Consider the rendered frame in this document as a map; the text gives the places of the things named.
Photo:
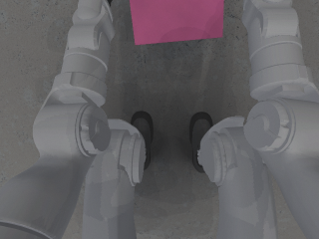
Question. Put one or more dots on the robot right shin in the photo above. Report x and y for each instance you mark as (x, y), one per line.
(228, 122)

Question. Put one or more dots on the robot shin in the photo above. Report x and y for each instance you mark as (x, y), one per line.
(122, 124)
(228, 122)

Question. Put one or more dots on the right robot forearm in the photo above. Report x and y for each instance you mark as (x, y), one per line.
(275, 52)

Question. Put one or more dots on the carton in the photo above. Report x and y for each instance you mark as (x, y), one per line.
(164, 21)

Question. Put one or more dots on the robot left shin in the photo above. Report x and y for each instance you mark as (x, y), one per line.
(122, 124)

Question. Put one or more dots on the robot left upper arm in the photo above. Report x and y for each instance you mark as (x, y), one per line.
(39, 202)

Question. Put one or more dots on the left robot forearm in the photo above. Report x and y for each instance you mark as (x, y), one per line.
(86, 58)

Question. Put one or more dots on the robot right upper arm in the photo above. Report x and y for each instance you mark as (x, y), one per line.
(285, 133)

